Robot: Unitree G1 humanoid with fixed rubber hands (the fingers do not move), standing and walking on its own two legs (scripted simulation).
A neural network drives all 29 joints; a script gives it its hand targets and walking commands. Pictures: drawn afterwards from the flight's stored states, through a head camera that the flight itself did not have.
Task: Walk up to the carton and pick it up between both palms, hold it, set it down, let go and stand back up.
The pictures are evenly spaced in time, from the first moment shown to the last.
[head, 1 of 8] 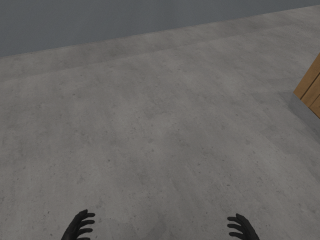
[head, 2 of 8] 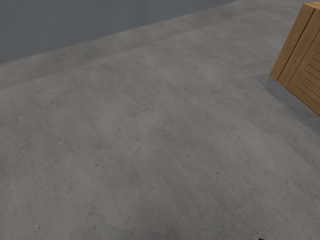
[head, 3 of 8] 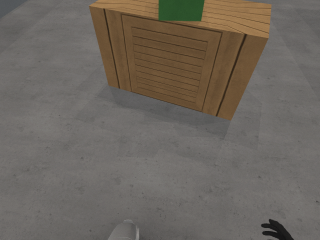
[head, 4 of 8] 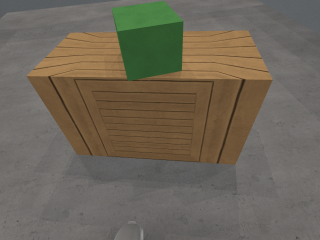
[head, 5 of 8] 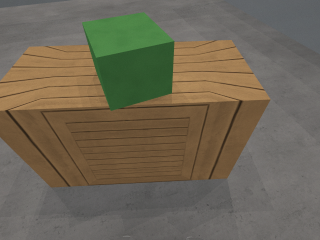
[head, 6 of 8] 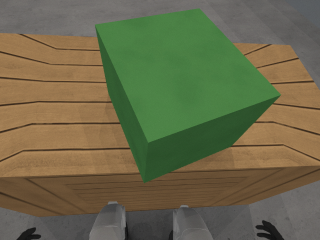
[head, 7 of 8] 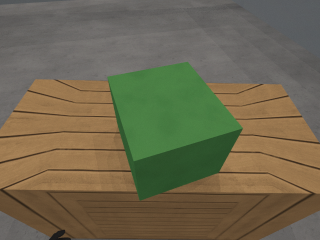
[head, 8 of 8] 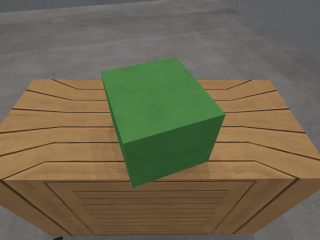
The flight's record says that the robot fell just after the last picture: no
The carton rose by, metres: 0.00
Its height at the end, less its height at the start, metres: +0.00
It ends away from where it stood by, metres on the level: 0.00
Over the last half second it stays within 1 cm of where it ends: yes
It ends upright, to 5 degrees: yes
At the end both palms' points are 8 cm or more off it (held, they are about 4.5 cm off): yes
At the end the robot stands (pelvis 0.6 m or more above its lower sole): yes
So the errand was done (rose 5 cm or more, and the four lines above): no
